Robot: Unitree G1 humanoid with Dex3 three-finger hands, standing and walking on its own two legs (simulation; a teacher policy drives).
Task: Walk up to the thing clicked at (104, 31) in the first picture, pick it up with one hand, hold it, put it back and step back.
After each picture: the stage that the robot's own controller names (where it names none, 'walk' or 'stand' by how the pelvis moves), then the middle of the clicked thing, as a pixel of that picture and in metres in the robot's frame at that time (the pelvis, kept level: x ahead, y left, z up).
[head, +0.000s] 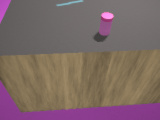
stand; (105, 24) +0.79 -0.13 -0.03
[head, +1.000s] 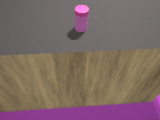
walk; (81, 19) +0.70 +0.02 +0.01
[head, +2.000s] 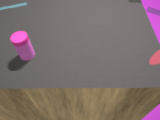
stand; (23, 46) +0.51 +0.28 +0.00
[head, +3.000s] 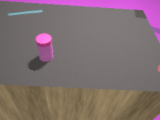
stand; (45, 48) +0.55 +0.18 -0.01
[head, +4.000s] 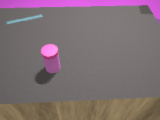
stand; (51, 59) +0.48 +0.13 -0.02
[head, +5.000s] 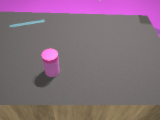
stand; (51, 63) +0.48 +0.15 -0.03
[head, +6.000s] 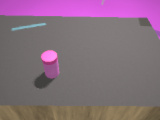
stand; (50, 64) +0.49 +0.15 -0.03
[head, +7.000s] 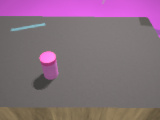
stand; (49, 66) +0.48 +0.16 -0.03
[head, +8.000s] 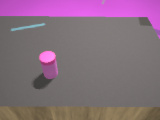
stand; (49, 65) +0.48 +0.16 -0.03
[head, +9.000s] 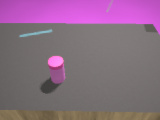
rise first; (57, 70) +0.48 +0.14 -0.03
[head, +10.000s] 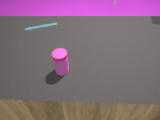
go down; (61, 62) +0.50 +0.14 -0.03
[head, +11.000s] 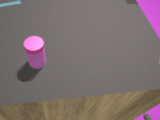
go down; (35, 53) +0.48 +0.13 +0.00
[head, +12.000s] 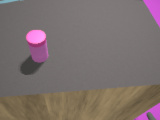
approach; (38, 46) +0.50 +0.13 +0.01
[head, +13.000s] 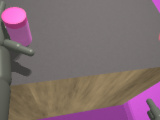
close in; (18, 28) +0.52 +0.14 +0.06
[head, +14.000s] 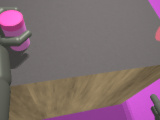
lift; (15, 31) +0.51 +0.14 +0.06
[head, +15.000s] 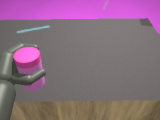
lift; (30, 69) +0.32 +0.16 +0.16
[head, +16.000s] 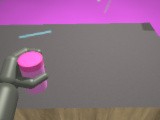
hold; (33, 73) +0.32 +0.16 +0.14
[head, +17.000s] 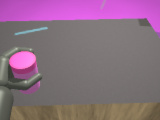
hold; (26, 73) +0.32 +0.17 +0.14
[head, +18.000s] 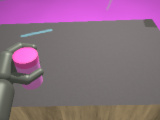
hold; (29, 69) +0.33 +0.17 +0.15
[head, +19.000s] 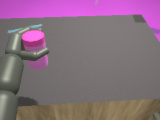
crouch; (36, 50) +0.42 +0.15 +0.14
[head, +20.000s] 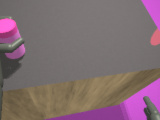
lower; (10, 39) +0.50 +0.16 +0.03
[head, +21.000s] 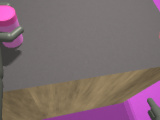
lower; (8, 27) +0.52 +0.16 +0.06
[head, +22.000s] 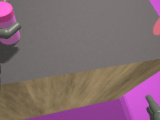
lower; (5, 24) +0.53 +0.16 +0.06
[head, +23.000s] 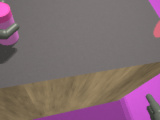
lower; (3, 25) +0.53 +0.16 +0.06
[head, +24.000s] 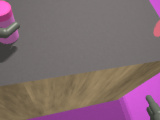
rest; (3, 23) +0.53 +0.16 +0.06
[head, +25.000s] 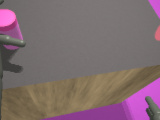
withdraw; (8, 30) +0.52 +0.16 +0.05
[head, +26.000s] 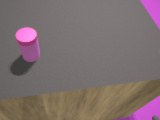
sink last; (29, 45) +0.50 +0.15 +0.02
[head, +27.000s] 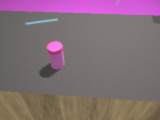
stand; (56, 55) +0.52 +0.16 -0.01
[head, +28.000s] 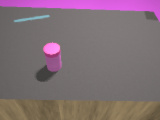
stand; (53, 57) +0.50 +0.14 -0.02
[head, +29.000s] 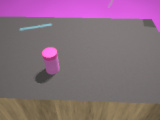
stand; (51, 61) +0.52 +0.16 -0.03
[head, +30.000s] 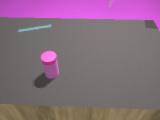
stand; (50, 65) +0.49 +0.16 -0.03
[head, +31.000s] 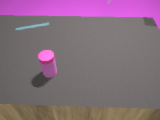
stand; (48, 64) +0.49 +0.17 -0.03
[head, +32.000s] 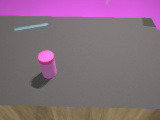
stand; (47, 64) +0.49 +0.17 -0.03
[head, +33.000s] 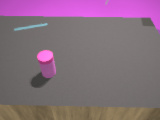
stand; (47, 64) +0.49 +0.17 -0.03
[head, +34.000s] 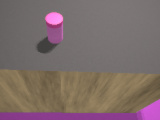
walk; (54, 28) +0.57 +0.11 -0.01
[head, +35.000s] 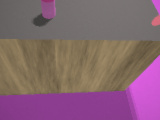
walk; (48, 4) +0.73 +0.19 -0.02
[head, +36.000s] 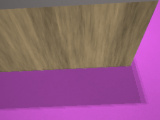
walk; out of the picture +1.01 +0.25 +0.00
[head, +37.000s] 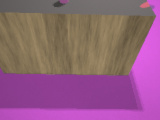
stand; out of the picture +1.11 +0.16 -0.02
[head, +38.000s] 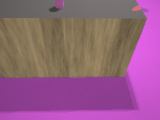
stand; out of the picture +1.13 +0.17 -0.03
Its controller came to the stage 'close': yes
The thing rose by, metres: 0.20
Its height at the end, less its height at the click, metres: +0.00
